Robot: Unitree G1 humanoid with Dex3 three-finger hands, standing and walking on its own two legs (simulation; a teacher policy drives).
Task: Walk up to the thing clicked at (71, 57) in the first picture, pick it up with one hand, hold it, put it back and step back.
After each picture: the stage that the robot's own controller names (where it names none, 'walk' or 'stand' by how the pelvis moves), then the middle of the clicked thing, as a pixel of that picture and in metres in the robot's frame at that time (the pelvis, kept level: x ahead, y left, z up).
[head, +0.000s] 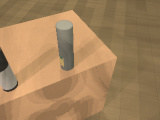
stand; (65, 47) +0.58 +0.09 -0.01
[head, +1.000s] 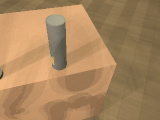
walk; (57, 45) +0.53 +0.12 +0.02
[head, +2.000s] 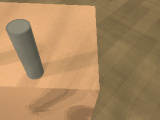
stand; (28, 53) +0.44 +0.22 +0.04
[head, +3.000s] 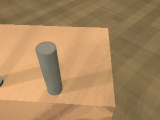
walk; (51, 71) +0.43 +0.15 +0.00
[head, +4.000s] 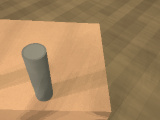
stand; (40, 76) +0.38 +0.16 +0.02
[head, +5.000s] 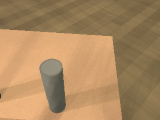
stand; (54, 89) +0.36 +0.12 -0.01
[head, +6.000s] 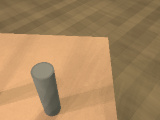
stand; (48, 92) +0.35 +0.14 -0.01
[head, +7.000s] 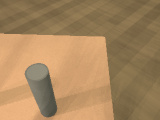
stand; (43, 93) +0.34 +0.16 -0.01
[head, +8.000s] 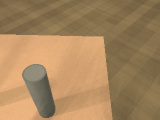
stand; (41, 94) +0.34 +0.16 -0.01
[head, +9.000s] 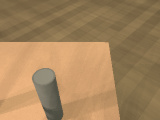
rise first; (50, 98) +0.33 +0.15 -0.01
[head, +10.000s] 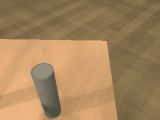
go down; (48, 93) +0.35 +0.15 +0.00
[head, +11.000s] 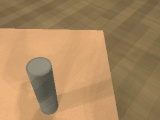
go down; (45, 89) +0.34 +0.14 +0.02
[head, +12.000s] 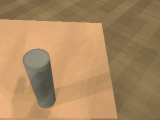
close in; (42, 83) +0.35 +0.14 +0.03
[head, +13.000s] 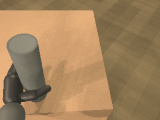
close; (31, 73) +0.36 +0.15 +0.07
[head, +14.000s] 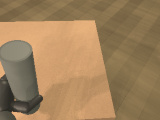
lift; (24, 83) +0.32 +0.17 +0.10
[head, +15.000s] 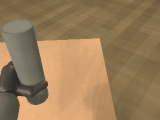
lift; (29, 67) +0.32 +0.16 +0.18
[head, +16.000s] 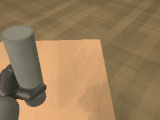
hold; (28, 71) +0.32 +0.16 +0.16
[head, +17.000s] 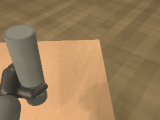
hold; (29, 70) +0.33 +0.16 +0.16
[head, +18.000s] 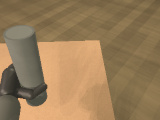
hold; (29, 70) +0.33 +0.16 +0.16
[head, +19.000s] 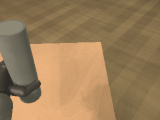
crouch; (21, 67) +0.32 +0.18 +0.18
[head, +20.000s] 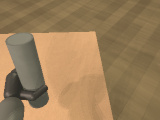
lower; (30, 74) +0.36 +0.16 +0.09
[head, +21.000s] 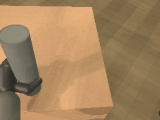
lower; (24, 66) +0.38 +0.17 +0.07
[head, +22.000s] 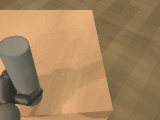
lower; (24, 76) +0.35 +0.17 +0.07
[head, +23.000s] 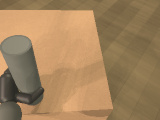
lower; (26, 75) +0.35 +0.16 +0.07
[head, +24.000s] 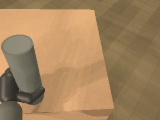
lower; (27, 75) +0.36 +0.16 +0.07
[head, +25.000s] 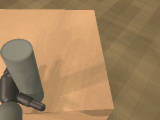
withdraw; (27, 77) +0.35 +0.16 +0.07
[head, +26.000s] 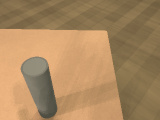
sink last; (42, 91) +0.32 +0.15 +0.05
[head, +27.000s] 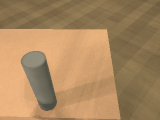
stand; (42, 84) +0.35 +0.17 +0.04
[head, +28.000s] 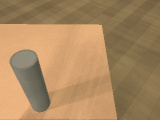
stand; (34, 85) +0.34 +0.17 +0.06
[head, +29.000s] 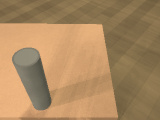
stand; (35, 83) +0.34 +0.17 +0.06
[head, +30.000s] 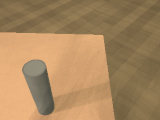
stand; (41, 90) +0.35 +0.17 +0.00
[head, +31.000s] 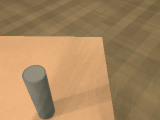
stand; (41, 95) +0.34 +0.17 -0.01
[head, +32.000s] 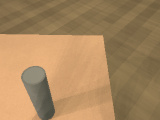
stand; (41, 96) +0.33 +0.16 -0.01
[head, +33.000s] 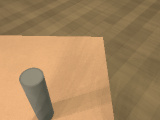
stand; (39, 98) +0.32 +0.17 -0.01
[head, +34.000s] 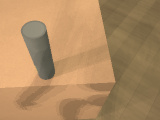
walk; (41, 55) +0.44 +0.15 +0.02
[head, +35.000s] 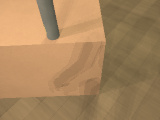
walk; (48, 16) +0.71 +0.19 +0.01
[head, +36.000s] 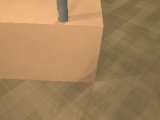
stand; (62, 2) +0.99 +0.15 +0.01
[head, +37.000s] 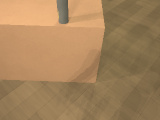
stand; (62, 4) +0.97 +0.13 -0.01
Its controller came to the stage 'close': yes
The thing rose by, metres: 0.18
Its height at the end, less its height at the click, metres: +0.00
